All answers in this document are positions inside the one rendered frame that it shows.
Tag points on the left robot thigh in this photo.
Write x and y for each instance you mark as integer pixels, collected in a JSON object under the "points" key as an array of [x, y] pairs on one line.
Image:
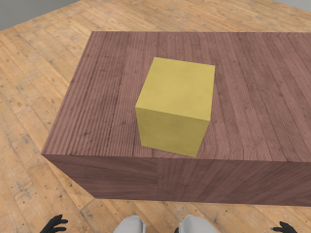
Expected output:
{"points": [[131, 224]]}

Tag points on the pedestal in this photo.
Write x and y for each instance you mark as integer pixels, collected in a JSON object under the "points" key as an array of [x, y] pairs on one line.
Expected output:
{"points": [[256, 149]]}

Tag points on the right robot hand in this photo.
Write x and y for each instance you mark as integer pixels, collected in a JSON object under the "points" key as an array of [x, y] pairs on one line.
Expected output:
{"points": [[286, 228]]}

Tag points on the robot thigh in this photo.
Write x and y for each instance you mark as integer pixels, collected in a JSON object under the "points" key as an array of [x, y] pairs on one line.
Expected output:
{"points": [[196, 224], [131, 224]]}

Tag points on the right robot thigh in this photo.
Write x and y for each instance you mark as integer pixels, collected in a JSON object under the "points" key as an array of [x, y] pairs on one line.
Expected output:
{"points": [[196, 224]]}

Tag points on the carton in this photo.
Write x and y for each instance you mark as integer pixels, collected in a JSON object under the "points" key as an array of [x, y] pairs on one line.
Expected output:
{"points": [[174, 106]]}

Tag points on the left robot hand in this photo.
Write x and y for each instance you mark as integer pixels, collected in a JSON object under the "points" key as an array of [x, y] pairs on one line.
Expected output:
{"points": [[50, 227]]}

